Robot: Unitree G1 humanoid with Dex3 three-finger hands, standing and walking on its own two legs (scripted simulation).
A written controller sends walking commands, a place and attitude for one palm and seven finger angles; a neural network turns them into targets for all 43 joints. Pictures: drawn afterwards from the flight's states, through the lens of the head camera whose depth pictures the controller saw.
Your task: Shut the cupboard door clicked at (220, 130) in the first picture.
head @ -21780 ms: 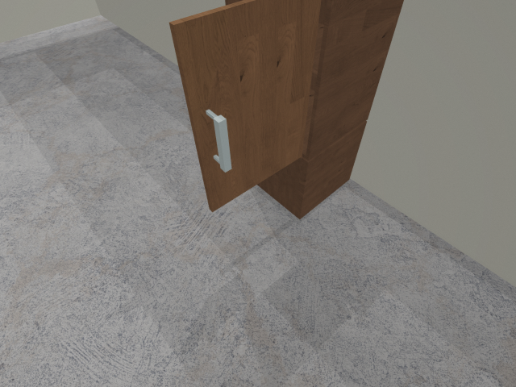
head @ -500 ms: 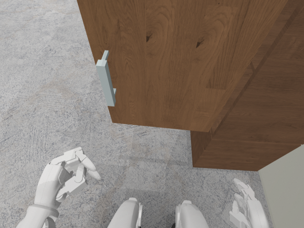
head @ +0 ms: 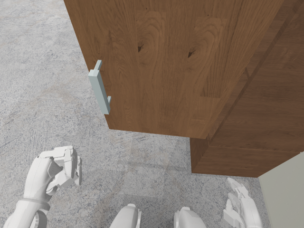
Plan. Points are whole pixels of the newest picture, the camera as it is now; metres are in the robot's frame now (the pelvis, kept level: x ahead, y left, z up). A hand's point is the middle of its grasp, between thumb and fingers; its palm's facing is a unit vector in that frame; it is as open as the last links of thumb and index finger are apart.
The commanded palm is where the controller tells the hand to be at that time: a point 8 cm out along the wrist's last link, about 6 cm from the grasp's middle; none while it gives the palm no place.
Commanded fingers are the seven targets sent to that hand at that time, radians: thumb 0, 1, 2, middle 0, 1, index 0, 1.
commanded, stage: raise the hand and make a fist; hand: left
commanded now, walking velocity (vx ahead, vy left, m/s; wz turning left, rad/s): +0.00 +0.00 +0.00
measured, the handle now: (102, 89) +0.48 +0.19 +0.06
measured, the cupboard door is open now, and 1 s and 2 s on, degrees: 88 88 88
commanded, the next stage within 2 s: bring the fist close to the handle in 0.38 s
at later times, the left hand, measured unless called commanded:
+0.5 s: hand (82, 182) +0.21 +0.17 +0.05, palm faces -0.08 -1.00 -0.02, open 3.1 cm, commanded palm +0.20 +0.23 +0.06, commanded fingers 0.00 0.90 0.90 -1.30 -1.50 -1.30 -1.50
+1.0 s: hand (87, 143) +0.30 +0.18 +0.07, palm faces -0.04 -1.00 -0.02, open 3.1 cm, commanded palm +0.28 +0.23 +0.06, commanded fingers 0.00 0.90 0.90 -1.30 -1.50 -1.30 -1.50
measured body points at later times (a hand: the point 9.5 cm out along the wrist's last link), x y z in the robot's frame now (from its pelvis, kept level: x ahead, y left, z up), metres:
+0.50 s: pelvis -0.01 +0.00 +0.00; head +0.05 +0.00 +0.44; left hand +0.21 +0.23 +0.06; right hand +0.18 -0.24 -0.07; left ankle +0.01 +0.11 -0.64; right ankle +0.03 -0.11 -0.64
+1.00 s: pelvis -0.01 +0.01 +0.01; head +0.06 +0.01 +0.45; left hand +0.29 +0.24 +0.07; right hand +0.15 -0.23 -0.08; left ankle +0.01 +0.11 -0.64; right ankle +0.03 -0.11 -0.64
